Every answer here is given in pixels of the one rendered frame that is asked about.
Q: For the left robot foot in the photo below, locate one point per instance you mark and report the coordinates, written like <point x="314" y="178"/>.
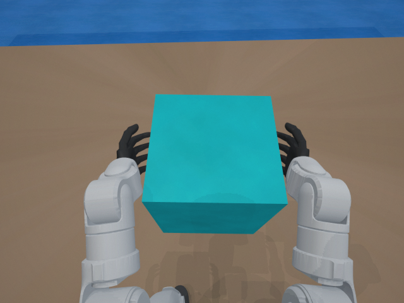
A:
<point x="183" y="292"/>

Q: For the robot right forearm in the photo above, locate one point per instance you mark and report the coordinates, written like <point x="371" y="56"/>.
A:
<point x="323" y="219"/>

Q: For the robot left shin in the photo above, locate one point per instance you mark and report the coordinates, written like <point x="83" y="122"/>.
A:
<point x="170" y="288"/>

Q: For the right robot upper arm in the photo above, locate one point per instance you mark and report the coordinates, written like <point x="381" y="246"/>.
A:
<point x="302" y="293"/>

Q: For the robot left hand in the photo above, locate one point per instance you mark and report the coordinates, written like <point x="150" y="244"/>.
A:
<point x="127" y="149"/>

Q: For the carton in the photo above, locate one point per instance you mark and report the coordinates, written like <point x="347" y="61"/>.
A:
<point x="213" y="165"/>

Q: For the left robot upper arm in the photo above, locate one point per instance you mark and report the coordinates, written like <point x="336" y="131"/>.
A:
<point x="119" y="295"/>

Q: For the robot right hand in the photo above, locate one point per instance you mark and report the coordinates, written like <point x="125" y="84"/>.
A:
<point x="297" y="146"/>

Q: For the robot left forearm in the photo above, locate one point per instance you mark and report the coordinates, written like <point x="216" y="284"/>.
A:
<point x="111" y="254"/>

